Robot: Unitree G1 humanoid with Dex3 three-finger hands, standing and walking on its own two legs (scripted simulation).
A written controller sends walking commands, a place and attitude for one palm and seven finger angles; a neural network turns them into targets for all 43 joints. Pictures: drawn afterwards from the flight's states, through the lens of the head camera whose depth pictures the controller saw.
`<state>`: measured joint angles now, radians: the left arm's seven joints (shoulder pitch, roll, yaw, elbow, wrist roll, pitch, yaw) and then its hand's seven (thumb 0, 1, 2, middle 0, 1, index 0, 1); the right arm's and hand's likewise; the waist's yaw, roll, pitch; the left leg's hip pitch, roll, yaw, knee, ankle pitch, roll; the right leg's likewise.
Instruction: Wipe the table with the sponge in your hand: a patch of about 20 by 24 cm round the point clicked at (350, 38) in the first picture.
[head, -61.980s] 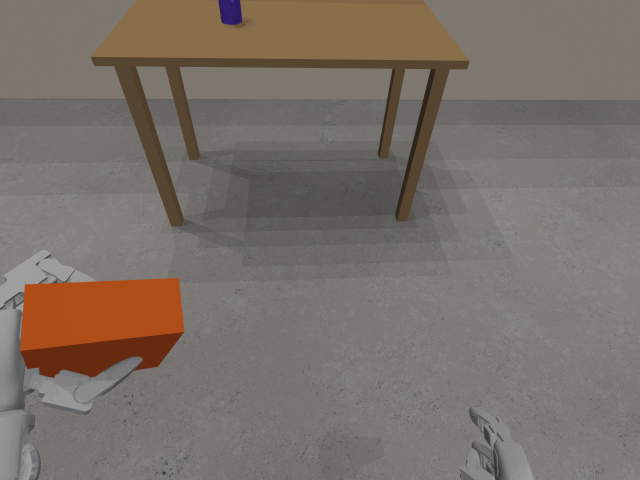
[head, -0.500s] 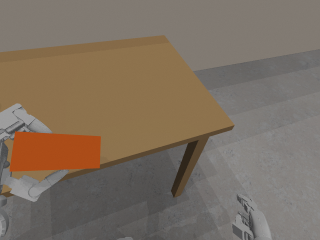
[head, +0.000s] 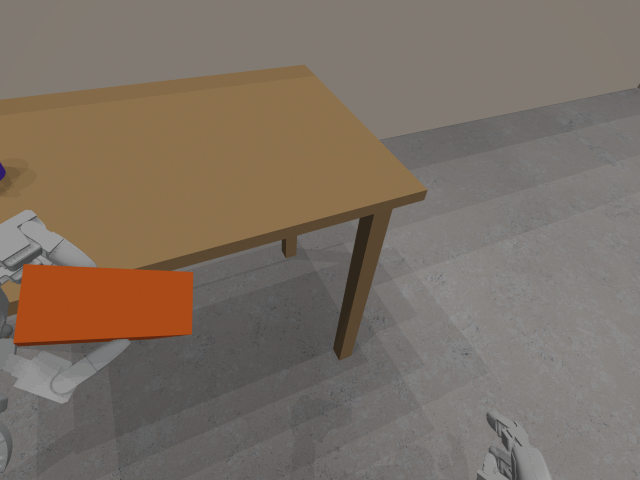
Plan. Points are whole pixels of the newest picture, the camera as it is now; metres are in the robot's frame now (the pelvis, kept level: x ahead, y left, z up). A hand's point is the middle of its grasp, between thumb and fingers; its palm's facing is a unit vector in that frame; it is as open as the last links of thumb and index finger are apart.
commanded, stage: stop stepping back and stand still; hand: left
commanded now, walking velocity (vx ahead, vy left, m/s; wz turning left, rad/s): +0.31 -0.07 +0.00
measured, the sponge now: (124, 310) +0.23 +0.19 +0.17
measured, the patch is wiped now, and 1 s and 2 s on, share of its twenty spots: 1.00 1.00 1.00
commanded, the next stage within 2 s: stand and wait in 0.96 s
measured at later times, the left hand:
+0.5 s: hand out of the picture +0.08 +0.24 +0.21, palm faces +0.39 -0.85 -0.35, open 9.5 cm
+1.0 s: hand out of the picture +0.05 +0.22 +0.22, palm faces +0.40 -0.84 -0.36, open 9.5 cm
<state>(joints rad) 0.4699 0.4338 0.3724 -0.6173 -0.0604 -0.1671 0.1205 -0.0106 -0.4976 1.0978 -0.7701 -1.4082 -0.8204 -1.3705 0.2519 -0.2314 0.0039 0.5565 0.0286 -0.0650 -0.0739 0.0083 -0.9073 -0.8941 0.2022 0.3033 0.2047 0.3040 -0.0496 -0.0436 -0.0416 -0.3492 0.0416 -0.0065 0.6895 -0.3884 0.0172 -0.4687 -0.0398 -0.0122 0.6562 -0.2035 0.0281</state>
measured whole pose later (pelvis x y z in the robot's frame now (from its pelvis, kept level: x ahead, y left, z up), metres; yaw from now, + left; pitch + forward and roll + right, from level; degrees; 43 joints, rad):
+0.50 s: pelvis -0.14 +0.00 +0.01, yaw -2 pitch -2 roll +0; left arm 0.40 0.42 0.36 -0.51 -0.05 -0.11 0.13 -0.01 -0.50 1.10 -0.77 -1.41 -0.82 -1.37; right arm 0.22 -0.17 0.04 0.61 0.03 -0.12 -0.08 0.01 -0.91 -0.89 0.20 0.30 0.21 0.30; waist -0.01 -0.05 -0.04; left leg -0.31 0.02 0.08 0.64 -0.30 0.05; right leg -0.55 0.00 -0.03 1.01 -0.43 -0.01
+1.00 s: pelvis -0.17 -0.01 +0.01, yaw -1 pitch -2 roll +0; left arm 0.40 0.41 0.38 -0.52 -0.06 -0.11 0.15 -0.01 -0.50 1.10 -0.77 -1.41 -0.82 -1.37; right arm 0.23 -0.19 0.01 0.62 0.02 -0.12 -0.07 0.01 -0.91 -0.89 0.20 0.30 0.20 0.30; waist -0.03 0.00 -0.02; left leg -0.34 0.05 0.02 0.61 -0.24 0.00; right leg -0.39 0.00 -0.07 0.82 -0.49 -0.02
